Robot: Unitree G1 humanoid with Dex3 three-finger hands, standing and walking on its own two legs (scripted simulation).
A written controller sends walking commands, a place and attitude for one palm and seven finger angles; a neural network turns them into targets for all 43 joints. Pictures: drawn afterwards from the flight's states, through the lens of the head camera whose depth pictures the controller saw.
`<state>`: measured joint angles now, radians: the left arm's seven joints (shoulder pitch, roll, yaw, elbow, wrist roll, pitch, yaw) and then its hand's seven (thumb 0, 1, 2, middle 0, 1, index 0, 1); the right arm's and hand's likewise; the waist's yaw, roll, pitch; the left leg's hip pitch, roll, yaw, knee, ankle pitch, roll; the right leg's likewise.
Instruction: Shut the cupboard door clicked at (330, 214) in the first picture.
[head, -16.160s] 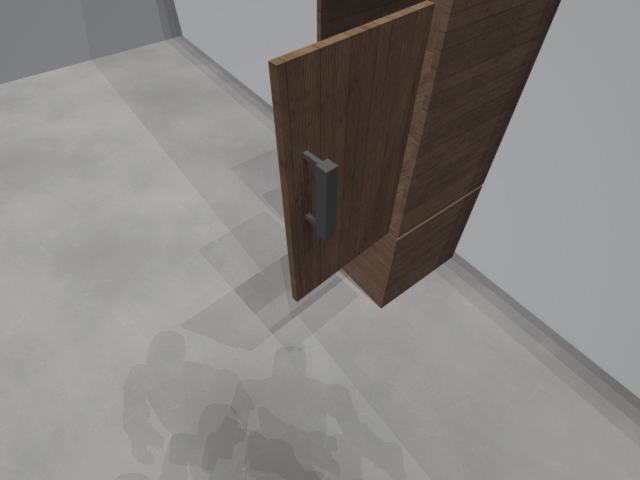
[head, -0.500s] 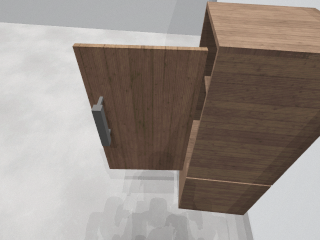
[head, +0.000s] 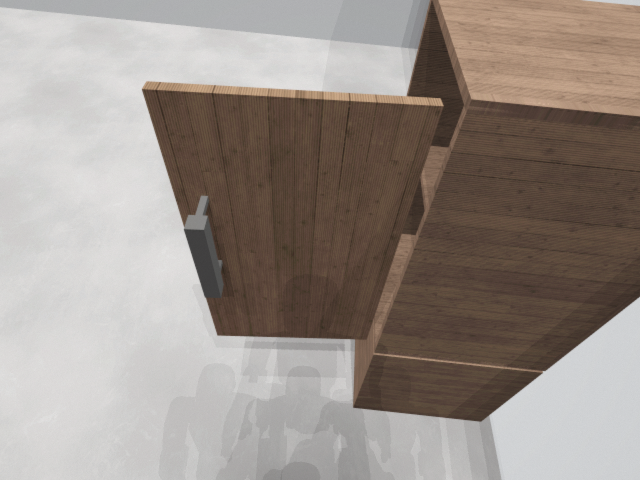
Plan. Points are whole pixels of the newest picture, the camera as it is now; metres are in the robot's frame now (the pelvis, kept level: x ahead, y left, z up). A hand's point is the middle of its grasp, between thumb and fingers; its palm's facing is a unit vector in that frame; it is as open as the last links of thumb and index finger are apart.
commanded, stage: look again from close up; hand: left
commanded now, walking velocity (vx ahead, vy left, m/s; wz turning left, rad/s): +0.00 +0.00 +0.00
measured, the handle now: (209, 248) +0.43 +0.20 +0.01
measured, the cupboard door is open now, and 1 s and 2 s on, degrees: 95 95 95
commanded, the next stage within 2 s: raise the hand and make a fist in 0.18 s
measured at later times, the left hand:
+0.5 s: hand (182, 387) +0.22 +0.18 +0.00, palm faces +0.20 -0.98 -0.03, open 7.1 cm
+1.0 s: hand (193, 426) +0.19 +0.17 -0.04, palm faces +0.02 -1.00 -0.02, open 4.7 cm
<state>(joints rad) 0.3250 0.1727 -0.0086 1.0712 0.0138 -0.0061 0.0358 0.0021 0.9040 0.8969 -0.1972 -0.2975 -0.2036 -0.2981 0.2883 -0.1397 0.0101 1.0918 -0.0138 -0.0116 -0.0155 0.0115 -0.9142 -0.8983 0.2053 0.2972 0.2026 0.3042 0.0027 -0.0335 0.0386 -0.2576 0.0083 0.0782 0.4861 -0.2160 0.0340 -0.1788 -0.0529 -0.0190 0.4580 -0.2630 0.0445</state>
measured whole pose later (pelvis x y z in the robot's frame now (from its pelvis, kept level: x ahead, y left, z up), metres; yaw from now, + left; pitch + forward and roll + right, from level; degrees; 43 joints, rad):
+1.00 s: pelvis +0.00 -0.03 -0.10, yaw +3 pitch +15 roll -1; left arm 0.44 0.23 0.17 -0.07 -0.32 -0.32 -0.35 0.01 0.90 0.90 -0.68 -0.83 -0.69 -0.83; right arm 0.21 -0.19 0.01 0.53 0.04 -0.21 -0.06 0.01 -0.90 -0.90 0.21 0.30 0.21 0.30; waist 0.03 0.04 -0.15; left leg -0.94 0.02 -0.02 1.20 -0.52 -0.01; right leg -0.88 0.02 -0.10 1.18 -0.56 -0.06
